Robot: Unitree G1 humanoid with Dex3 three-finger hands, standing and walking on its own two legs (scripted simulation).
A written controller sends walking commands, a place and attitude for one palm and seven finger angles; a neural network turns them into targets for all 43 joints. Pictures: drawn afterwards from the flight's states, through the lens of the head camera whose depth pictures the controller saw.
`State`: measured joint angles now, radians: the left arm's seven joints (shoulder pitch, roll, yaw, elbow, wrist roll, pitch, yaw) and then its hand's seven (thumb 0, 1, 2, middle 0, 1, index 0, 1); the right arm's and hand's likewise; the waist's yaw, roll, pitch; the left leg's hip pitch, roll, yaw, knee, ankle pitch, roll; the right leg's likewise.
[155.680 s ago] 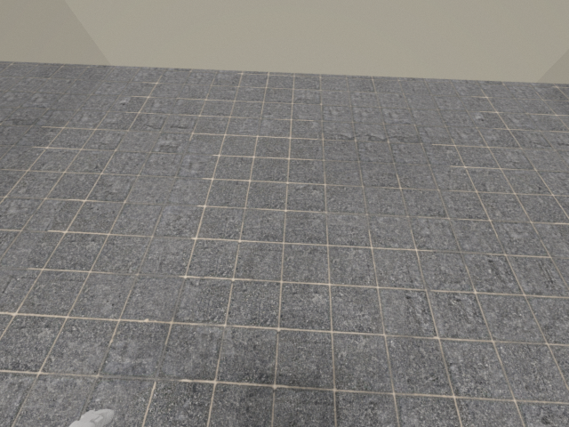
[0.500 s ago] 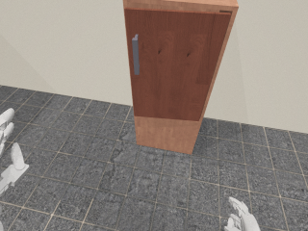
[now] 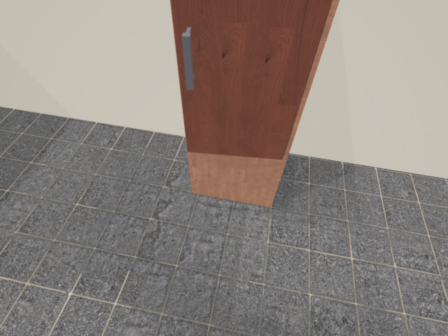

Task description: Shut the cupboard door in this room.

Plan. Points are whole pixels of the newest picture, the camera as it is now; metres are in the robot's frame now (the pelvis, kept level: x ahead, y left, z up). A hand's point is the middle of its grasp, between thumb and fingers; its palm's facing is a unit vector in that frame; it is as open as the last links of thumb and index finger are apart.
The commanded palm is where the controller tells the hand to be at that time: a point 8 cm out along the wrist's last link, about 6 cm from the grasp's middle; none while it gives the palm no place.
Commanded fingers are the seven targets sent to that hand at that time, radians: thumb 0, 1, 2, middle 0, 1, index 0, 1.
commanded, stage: let the arm hang, fingers relaxed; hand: left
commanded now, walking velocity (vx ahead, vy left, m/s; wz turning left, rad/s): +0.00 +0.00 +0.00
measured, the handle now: (189, 59) +0.78 +0.15 +0.06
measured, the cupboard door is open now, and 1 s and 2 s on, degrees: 6 6 6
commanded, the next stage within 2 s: stand and wait in 0.58 s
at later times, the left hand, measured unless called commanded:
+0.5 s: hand out of the picture +0.02 +0.18 -0.17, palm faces +0.01 -0.99 -0.17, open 7.3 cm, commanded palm none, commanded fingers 0.00 0.90 0.90 -0.20 -0.30 -0.20 -0.30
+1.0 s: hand out of the picture +0.02 +0.18 -0.17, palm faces +0.01 -0.98 -0.18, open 7.3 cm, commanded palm none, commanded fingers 0.00 0.90 0.90 -0.20 -0.30 -0.20 -0.30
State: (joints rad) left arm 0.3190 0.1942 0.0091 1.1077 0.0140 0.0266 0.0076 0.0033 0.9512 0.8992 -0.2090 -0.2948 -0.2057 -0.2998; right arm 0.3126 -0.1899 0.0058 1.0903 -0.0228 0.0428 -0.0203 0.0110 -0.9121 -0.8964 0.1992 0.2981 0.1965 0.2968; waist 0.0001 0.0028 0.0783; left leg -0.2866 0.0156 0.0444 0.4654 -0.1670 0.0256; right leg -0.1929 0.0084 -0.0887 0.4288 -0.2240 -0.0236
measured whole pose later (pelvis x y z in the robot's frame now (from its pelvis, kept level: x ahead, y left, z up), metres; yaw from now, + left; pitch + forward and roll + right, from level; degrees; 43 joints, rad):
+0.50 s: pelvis +0.01 +0.01 +0.00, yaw -1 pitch -1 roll +0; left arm 0.26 0.14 0.01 1.13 0.02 0.01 0.02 0.01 0.93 0.90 -0.20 -0.29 -0.20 -0.30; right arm 0.28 -0.15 0.00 1.11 -0.02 0.01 -0.03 0.01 -0.92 -0.90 0.20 0.30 0.20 0.30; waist -0.01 0.01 0.03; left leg -0.24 0.00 0.07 0.42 -0.16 0.04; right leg -0.17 -0.01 -0.06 0.41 -0.23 -0.01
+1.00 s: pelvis +0.02 +0.01 +0.00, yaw -1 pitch -1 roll +0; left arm 0.27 0.15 0.01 1.15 0.01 0.00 0.02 0.00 0.91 0.90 -0.20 -0.29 -0.20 -0.30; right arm 0.25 -0.16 0.00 1.12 -0.02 0.01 -0.03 0.01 -0.92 -0.90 0.20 0.30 0.20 0.30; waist 0.00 0.01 0.05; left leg -0.21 -0.01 0.07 0.40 -0.17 0.04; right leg -0.13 -0.01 -0.06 0.38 -0.23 0.00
